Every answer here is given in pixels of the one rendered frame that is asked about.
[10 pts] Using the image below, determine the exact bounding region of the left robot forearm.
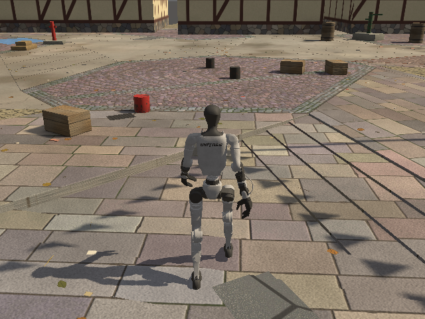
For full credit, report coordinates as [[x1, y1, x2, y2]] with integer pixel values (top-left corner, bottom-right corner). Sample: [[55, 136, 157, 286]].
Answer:
[[181, 158, 190, 179]]

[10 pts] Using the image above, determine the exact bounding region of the right robot forearm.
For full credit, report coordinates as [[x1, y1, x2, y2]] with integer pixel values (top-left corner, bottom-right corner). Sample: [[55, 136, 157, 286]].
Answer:
[[235, 162, 250, 199]]

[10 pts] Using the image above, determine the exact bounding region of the left robot upper arm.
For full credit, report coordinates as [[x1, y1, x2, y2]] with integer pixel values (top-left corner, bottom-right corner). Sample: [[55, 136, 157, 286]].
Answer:
[[182, 133, 199, 167]]

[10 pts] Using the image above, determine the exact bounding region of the robot left hand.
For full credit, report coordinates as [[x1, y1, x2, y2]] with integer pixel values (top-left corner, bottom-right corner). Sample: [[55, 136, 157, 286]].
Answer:
[[181, 175, 197, 187]]

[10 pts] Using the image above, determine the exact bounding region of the robot left thigh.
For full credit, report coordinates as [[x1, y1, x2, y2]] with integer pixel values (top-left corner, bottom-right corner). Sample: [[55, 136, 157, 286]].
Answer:
[[189, 187, 203, 243]]

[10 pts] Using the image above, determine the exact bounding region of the robot left foot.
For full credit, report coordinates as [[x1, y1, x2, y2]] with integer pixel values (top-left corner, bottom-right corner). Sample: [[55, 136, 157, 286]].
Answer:
[[191, 271, 202, 290]]

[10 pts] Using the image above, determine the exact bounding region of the robot right hand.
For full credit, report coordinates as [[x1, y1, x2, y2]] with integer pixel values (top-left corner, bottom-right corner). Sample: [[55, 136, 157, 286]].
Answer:
[[236, 197, 252, 219]]

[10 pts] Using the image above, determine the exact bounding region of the right robot upper arm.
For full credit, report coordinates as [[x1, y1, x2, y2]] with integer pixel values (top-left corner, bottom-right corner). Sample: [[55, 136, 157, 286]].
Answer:
[[226, 134, 241, 172]]

